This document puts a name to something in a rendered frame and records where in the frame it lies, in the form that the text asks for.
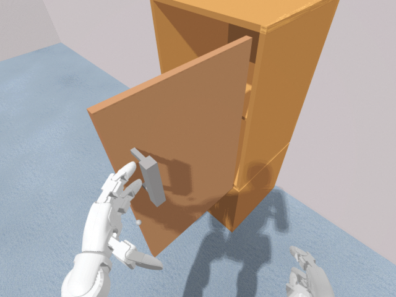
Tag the handle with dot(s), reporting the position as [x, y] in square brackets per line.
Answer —
[150, 172]

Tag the cupboard door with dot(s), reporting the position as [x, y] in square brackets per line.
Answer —
[188, 120]

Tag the right robot hand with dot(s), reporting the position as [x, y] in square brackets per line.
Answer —
[313, 283]

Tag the left robot hand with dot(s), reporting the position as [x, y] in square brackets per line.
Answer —
[105, 215]

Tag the robot left forearm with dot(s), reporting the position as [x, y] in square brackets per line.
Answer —
[89, 277]

